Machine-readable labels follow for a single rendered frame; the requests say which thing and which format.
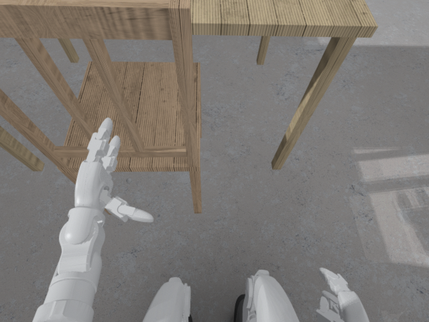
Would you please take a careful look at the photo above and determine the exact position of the chair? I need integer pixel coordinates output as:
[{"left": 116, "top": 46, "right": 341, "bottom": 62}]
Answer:
[{"left": 0, "top": 0, "right": 202, "bottom": 215}]

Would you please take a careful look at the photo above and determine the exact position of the robot right thigh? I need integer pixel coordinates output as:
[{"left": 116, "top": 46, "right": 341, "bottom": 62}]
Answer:
[{"left": 245, "top": 275, "right": 299, "bottom": 322}]

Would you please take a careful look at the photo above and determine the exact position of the robot right hand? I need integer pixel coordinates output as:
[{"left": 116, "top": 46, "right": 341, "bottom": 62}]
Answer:
[{"left": 316, "top": 268, "right": 369, "bottom": 322}]

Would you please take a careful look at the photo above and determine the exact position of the robot left hand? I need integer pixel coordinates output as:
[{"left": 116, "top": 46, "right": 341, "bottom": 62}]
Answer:
[{"left": 74, "top": 117, "right": 154, "bottom": 222}]

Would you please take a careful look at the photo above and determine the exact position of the robot left forearm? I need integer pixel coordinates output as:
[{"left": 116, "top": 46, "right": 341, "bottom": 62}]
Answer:
[{"left": 32, "top": 206, "right": 106, "bottom": 322}]

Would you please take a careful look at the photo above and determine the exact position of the table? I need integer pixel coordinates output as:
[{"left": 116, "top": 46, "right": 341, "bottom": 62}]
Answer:
[{"left": 0, "top": 0, "right": 378, "bottom": 171}]

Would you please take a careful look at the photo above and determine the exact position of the robot right shin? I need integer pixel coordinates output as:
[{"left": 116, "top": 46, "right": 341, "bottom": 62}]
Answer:
[{"left": 243, "top": 270, "right": 269, "bottom": 322}]

